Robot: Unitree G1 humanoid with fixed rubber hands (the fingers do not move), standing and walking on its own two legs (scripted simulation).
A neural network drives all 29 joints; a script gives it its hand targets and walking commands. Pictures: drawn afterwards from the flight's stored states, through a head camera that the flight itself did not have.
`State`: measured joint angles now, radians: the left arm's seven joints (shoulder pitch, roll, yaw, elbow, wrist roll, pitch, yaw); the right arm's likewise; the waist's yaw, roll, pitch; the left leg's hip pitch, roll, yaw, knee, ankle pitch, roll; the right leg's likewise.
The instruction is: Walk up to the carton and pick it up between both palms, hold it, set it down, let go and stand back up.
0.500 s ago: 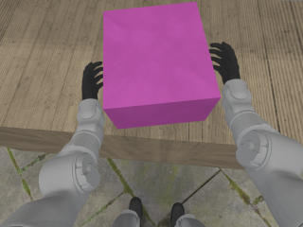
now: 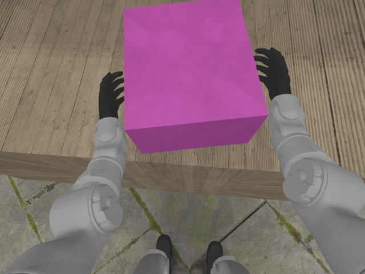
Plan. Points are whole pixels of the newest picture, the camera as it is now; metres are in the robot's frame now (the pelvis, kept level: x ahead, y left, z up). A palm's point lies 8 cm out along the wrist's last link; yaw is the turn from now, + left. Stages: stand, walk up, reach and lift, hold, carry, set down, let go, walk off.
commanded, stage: set down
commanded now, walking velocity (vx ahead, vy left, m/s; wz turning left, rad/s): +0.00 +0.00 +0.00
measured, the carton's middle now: (188, 78) +0.55 +0.04 -0.04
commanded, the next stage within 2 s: none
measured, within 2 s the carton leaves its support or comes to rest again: neither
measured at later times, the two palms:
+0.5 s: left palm (109, 109) +0.44 +0.21 -0.01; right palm (278, 86) +0.50 -0.15 +0.01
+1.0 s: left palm (91, 122) +0.40 +0.25 -0.01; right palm (304, 96) +0.48 -0.21 +0.00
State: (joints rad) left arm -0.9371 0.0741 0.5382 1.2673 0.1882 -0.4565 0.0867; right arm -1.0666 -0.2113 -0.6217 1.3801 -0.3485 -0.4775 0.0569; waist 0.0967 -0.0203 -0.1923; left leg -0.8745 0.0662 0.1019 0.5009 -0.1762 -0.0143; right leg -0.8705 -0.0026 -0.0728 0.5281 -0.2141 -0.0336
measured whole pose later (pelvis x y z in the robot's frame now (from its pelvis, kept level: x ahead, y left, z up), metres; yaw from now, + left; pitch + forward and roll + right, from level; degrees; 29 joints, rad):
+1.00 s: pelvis -0.04 +0.00 -0.04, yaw +0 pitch +37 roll +0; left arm -1.05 0.26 -0.09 1.37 -0.38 -0.34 0.08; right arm -1.20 -0.51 0.18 1.56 0.46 -0.33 0.12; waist 0.16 0.00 -0.31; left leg -1.21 0.08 0.05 0.81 -0.25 -0.02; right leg -1.19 0.00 -0.08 0.83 -0.28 -0.04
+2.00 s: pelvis -0.04 -0.01 -0.02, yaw +2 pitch +20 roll +0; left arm -0.43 0.18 -0.02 0.88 -0.24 -0.31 0.15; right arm -0.57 -0.43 0.18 1.19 0.46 -0.43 0.16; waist 0.08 -0.01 -0.18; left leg -0.84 0.05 0.00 0.75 -0.26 -0.04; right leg -0.81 0.02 -0.07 0.77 -0.31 -0.05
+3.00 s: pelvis -0.02 +0.00 +0.02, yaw -1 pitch -1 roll +1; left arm 0.19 0.10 -0.03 0.50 -0.11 -0.27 0.20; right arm 0.11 -0.39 0.13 0.83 0.40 -0.50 0.22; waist 0.01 -0.04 0.00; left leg -0.25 0.03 0.04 0.51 -0.25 -0.03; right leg -0.26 0.03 0.02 0.56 -0.29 -0.03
